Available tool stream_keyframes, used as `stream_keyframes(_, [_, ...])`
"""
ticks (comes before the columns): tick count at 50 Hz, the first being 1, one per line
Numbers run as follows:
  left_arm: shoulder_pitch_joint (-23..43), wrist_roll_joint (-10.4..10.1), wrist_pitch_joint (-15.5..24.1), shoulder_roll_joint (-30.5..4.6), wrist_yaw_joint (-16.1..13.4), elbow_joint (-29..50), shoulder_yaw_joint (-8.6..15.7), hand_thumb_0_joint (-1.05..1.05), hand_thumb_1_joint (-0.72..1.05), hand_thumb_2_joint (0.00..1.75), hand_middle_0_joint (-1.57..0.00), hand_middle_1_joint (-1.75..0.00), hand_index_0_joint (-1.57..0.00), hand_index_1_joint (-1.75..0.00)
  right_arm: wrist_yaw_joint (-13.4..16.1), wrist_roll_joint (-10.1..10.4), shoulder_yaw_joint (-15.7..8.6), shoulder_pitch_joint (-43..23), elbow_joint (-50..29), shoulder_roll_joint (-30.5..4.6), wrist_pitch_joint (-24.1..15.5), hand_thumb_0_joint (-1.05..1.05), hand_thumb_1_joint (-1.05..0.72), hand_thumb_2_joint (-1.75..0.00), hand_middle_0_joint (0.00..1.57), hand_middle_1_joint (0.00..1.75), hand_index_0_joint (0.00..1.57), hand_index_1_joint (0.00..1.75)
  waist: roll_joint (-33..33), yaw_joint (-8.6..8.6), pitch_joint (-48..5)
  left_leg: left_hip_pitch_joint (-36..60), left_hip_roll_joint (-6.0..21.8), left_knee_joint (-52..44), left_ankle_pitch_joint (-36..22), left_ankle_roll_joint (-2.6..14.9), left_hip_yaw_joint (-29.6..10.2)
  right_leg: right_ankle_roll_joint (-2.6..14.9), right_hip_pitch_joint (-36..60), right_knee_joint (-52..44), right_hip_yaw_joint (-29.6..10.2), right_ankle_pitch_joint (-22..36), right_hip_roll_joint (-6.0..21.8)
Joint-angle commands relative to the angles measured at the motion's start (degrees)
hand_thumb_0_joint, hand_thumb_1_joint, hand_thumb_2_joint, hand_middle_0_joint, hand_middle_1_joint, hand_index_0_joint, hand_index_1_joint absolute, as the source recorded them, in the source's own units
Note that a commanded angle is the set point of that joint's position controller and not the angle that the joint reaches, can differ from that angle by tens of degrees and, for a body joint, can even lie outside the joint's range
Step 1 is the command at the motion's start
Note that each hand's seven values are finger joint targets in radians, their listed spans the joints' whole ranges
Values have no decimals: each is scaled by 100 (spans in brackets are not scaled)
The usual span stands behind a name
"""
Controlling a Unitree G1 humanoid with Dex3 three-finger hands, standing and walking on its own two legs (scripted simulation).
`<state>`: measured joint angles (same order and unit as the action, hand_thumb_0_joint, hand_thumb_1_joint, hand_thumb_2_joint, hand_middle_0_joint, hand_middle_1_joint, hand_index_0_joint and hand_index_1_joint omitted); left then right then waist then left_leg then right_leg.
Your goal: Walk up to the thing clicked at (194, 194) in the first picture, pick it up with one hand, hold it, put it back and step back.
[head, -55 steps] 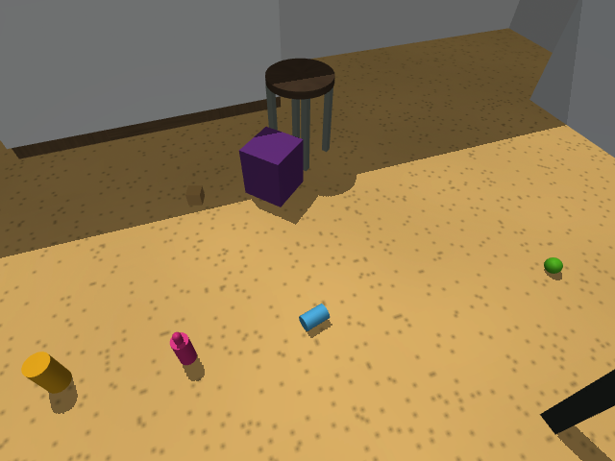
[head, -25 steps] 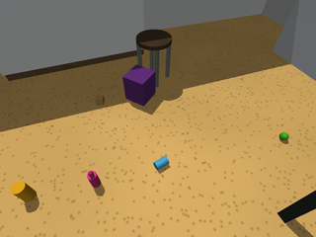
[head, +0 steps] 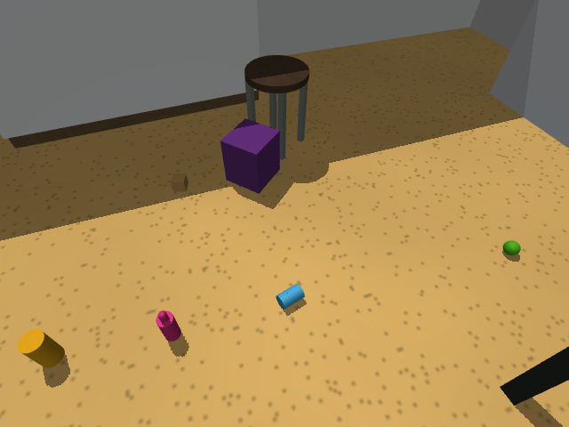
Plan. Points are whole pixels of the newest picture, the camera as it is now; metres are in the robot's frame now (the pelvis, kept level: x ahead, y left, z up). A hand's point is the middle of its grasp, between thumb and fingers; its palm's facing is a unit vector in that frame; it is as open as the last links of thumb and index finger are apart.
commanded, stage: stand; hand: left
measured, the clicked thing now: (179, 182) +1.33 +0.51 -0.75
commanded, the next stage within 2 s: walk up in 0.02 s
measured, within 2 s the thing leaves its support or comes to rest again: neither
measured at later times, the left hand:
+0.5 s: hand out of the picture +0.14 +0.40 -0.18, palm faces +0.09 -0.93 -0.36, open 7.4 cm
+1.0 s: hand (95, 284) +0.41 +0.37 -0.13, palm faces +0.20 -0.91 -0.37, open 7.4 cm
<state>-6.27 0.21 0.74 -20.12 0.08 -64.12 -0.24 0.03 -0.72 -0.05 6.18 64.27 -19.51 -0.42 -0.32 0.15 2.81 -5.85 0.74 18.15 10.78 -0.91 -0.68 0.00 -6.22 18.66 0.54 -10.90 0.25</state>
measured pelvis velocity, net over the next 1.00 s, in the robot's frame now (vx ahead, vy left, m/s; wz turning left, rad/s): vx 0.37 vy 0.10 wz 0.20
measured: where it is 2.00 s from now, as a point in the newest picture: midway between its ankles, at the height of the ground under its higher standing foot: (239, 280)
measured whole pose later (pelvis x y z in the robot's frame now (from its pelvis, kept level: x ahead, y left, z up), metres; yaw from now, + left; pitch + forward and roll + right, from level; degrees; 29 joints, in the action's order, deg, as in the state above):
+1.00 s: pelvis +0.37 +0.10 -0.01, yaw +11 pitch -3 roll +1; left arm -13.2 -0.2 4.8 -20.9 3.5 -50.0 3.1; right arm -2.0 -0.2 -3.0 17.5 50.9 -24.6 -3.6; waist 2.2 -1.1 4.3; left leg -22.7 1.0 64.3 21.0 2.8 -1.4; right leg 1.7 -14.2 31.1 5.1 -13.9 2.8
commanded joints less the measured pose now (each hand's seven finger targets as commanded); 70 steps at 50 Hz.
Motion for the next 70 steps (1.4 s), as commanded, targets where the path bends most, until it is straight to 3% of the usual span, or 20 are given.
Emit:
stream_keyframes(1, [-242,87,249,-1852,81,611,675,0,90,90,-20,-30,-20,-30,-123,-67,-579,117,-672,-1699,-184,0,-90,-90,20,30,20,30,91,-160,-971,-503,351,359,1917,617,-627,342,723,304,-312,-1837,442])
stream_keyframes(4, [-870,201,320,-2148,126,589,880,0,90,90,-20,-30,-20,-30,-276,-182,-542,-767,-1173,-1397,-114,0,-90,-90,20,30,20,30,-931,-708,243,-3315,-59,2722,1854,379,150,1161,934,-1202,-2374,-4024,2070])
stream_keyframes(6, [-439,211,403,-2120,122,940,898,0,90,90,-20,-30,-20,-30,-320,-194,-615,-601,-1270,-1457,-158,0,-90,-90,20,30,20,30,-513,-571,559,-3656,502,3266,1380,214,-385,1585,662,-1346,-2724,-3187,2673])
stream_keyframes(17, [164,197,359,-1816,294,1470,800,0,90,90,-20,-30,-20,-30,-491,-106,-994,1554,-906,-1625,-246,0,-90,-90,20,30,20,30,4,626,-167,589,99,1542,-167,100,773,751,-1749,965,488,-1844,1076])
stream_keyframes(18, [-192,219,320,-1526,302,1448,713,0,90,90,-20,-30,-20,-30,-418,-129,-1096,2108,-764,-1892,-277,0,-90,-90,20,30,20,30,904,834,-492,1606,21,1573,601,317,443,626,-2465,2536,683,-1488,796])
stream_keyframes(19, [-495,198,294,-1046,325,1482,567,0,90,90,-20,-30,-20,-30,-308,-184,-1165,2658,-741,-2249,-307,0,-90,-90,20,30,20,30,2260,1002,-471,1731,864,436,2639,700,-1252,462,-3295,4545,777,-2438,212])
stream_keyframes(20, [-476,80,285,-1206,293,1595,567,0,90,90,-20,-30,-20,-30,-308,-128,-1135,2210,-1051,-2671,-379,0,-90,-90,20,30,20,30,2175,755,-363,990,2001,-1090,4184,1209,-4290,396,-3698,5213,49,-2413,-224])
stream_keyframes(21, [-319,124,281,-1730,245,1565,644,0,90,90,-20,-30,-20,-30,-318,32,-1164,1557,-1306,-2790,-378,0,-90,-90,20,30,20,30,1527,536,8,402,2477,-1303,4285,1685,-4832,424,-3499,5320,-396,-2181,257])
stream_keyframes(25, [-918,-51,262,-1818,317,1121,664,0,90,90,-20,-30,-20,-30,-229,59,-823,955,-1503,-1987,-535,0,-90,-90,20,30,20,30,672,-69,303,-521,1336,-641,1975,1102,-1792,275,-2675,4366,-483,-717,810])
stream_keyframes(36, [220,72,337,-1342,499,1778,674,0,90,90,-20,-30,-20,-30,-200,73,-787,1506,-1694,-1920,-654,0,-90,-90,20,30,20,30,558,218,265,-102,1229,-242,-976,1212,-606,146,-2028,1595,152,439,542])
stream_keyframes(41, [-1380,78,422,-1581,352,1344,901,0,90,90,-20,-30,-20,-30,-133,65,-665,1479,-1910,-1604,-556,0,-90,-90,20,30,20,30,-321,-616,-876,-865,583,2738,-2021,754,87,460,894,1021,461,62,121])
stream_keyframes(43, [-1929,65,488,-2256,257,1421,1039,0,90,90,-20,-30,-20,-30,-118,113,-494,1894,-2008,-1233,-534,0,-90,-90,20,30,20,30,-1626,-639,-953,-3200,-444,4926,1720,380,188,1200,2007,-309,-3391,-1611,2452])
stream_keyframes(45, [-1314,-61,449,-2170,228,1605,979,0,90,90,-20,-30,-20,-30,-49,41,-664,1410,-1827,-1890,-506,0,-90,-90,20,30,20,30,-695,-522,-231,-3199,116,5476,1559,389,-443,1668,760,-517,-3481,-1700,2551])
stream_keyframes(50, [-884,-47,552,-1678,223,1733,788,0,90,90,-20,-30,-20,-30,-261,61,-601,1709,-1612,-1435,-414,0,-90,-90,20,30,20,30,-797,-54,239,-2279,298,4291,467,269,-273,1173,-670,-424,-727,446,1354])
stream_keyframes(58, [-1285,43,538,-1793,283,1953,777,0,90,90,-20,-30,-20,-30,-415,-27,-645,440,-2044,-1294,-449,0,-90,-90,20,30,20,30,-559,-390,186,-1916,375,1697,-388,103,374,1121,-392,-125,-113,575,1317])
stream_keyframes(62, [-1312,19,445,-1766,248,2062,689,0,90,90,-20,-30,-20,-30,-343,-69,-760,1144,-1817,-1507,-525,0,-90,-90,20,30,20,30,148,78,-496,-69,46,1136,-237,385,549,908,-731,1346,87,1233,1173])
stream_keyframes(63, [-1500,-6,423,-1503,219,2085,577,0,90,90,-20,-30,-20,-30,-281,-149,-868,1835,-1643,-1791,-556,0,-90,-90,20,30,20,30,801,415,-903,893,238,941,239,610,195,737,-1255,2715,365,1099,803])
stream_keyframes(65, [-1914,-84,330,-1388,154,2050,561,0,90,90,-20,-30,-20,-30,-162,-114,-1043,2145,-1860,-2446,-568,0,-90,-90,20,30,20,30,1517,507,-1260,1806,2394,-208,1856,1434,-3764,359,-3170,4759,17,-2068,-259])
stream_keyframes(66, [-1779,-31,283,-1828,84,1920,632,0,90,90,-20,-30,-20,-30,-169,37,-1083,1861,-1891,-2437,-544,0,-90,-90,20,30,20,30,1113,458,-1033,1609,2558,-194,1947,1763,-3867,415,-3304,5150,-443,-1978,151])
stream_keyframes(70, [-1886,-76,288,-1598,196,1675,606,0,90,90,-20,-30,-20,-30,-121,142,-753,1236,-2033,-1803,-590,0,-90,-90,20,30,20,30,655,16,-82,-126,1565,-208,-567,1071,-1067,252,-2511,4492,-611,-960,475])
